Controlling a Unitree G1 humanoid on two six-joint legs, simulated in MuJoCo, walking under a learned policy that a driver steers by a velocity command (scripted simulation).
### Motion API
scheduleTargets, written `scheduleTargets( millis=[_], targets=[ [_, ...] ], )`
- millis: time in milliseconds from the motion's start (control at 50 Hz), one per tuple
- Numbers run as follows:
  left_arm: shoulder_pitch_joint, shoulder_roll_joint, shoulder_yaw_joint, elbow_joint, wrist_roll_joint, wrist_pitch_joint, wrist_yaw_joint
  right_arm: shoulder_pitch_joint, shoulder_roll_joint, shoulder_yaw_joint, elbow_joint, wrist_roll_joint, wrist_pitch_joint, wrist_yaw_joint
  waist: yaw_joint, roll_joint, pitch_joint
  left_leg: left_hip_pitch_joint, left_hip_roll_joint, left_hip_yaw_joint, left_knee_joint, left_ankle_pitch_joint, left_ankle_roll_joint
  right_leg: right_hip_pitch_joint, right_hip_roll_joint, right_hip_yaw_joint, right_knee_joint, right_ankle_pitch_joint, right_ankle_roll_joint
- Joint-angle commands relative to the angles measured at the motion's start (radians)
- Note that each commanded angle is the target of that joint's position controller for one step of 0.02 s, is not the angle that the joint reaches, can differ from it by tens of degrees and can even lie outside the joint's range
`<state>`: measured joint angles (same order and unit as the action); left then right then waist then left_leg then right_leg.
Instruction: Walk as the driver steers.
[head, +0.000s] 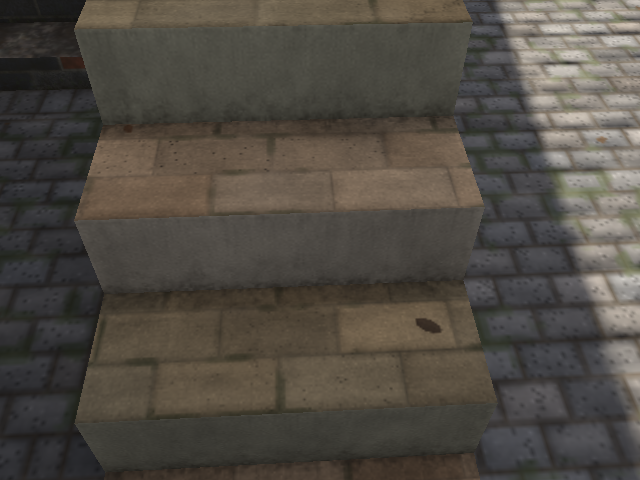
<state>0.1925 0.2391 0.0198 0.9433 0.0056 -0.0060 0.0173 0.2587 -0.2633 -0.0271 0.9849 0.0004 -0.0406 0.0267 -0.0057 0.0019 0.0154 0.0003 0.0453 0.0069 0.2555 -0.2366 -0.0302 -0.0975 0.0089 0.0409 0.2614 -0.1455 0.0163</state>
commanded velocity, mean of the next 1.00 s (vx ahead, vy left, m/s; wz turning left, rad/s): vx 0.02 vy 0.00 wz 0.00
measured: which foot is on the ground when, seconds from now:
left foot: down 0.00-1.00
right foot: down 0.00-1.00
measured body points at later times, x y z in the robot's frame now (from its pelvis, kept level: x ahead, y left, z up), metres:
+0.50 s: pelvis -0.01 +0.00 +0.00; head -0.01 +0.00 +0.45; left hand +0.04 +0.26 -0.15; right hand +0.01 -0.27 -0.14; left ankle -0.06 +0.13 -0.75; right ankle +0.00 -0.13 -0.75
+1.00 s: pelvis -0.01 +0.00 +0.00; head -0.01 +0.00 +0.45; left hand +0.03 +0.26 -0.15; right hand +0.00 -0.26 -0.15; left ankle -0.06 +0.13 -0.75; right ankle +0.00 -0.13 -0.75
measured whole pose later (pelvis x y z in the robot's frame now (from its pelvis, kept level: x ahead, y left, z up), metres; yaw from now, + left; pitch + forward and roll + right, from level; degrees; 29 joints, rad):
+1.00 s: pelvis -0.01 +0.00 +0.00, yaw +0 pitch +0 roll -1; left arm 0.27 0.22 0.03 0.98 0.00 0.01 0.03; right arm 0.32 -0.25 -0.01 1.01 0.01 -0.03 0.01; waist -0.01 0.00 0.01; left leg -0.08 0.04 0.01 0.35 -0.27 -0.03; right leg -0.17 0.00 0.05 0.35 -0.17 0.02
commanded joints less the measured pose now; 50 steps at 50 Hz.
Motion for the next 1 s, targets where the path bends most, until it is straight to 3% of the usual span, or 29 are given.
scheduleTargets(
  millis=[20,60,340,1000],
  targets=[
    [-0.001,0.107,0.026,-0.046,-0.002,-0.009,0.005,0.028,-0.125,-0.021,-0.033,0.0,-0.006,-0.002,0.0,0.003,-0.006,-0.105,0.07,-0.025,-0.027,0.209,0.009,0.064,-0.084,0.055,0.012,0.234,-0.025],
    [-0.001,0.108,0.027,-0.04,-0.009,-0.008,0.005,0.016,-0.115,-0.016,-0.033,0.005,-0.005,-0.004,-0.002,0.006,-0.01,-0.113,0.062,-0.028,-0.015,0.187,0.014,0.053,-0.08,0.053,0.022,0.221,-0.026],
    [0.054,0.103,0.028,-0.012,-0.005,-0.002,0.005,0.055,-0.115,-0.008,-0.012,0.004,0.003,-0.011,-0.002,0.001,0.025,-0.163,0.052,-0.035,0.003,0.101,0.018,-0.003,-0.068,0.055,0.033,0.132,-0.023],
    [0.114,0.091,0.026,0.008,-0.007,0.003,0.014,0.115,-0.111,-0.004,-0.001,0.008,0.008,-0.021,-0.003,0.001,0.026,-0.185,0.041,-0.031,0.025,0.11,0.023,-0.018,-0.057,0.053,0.054,0.139,-0.026]
  ],
)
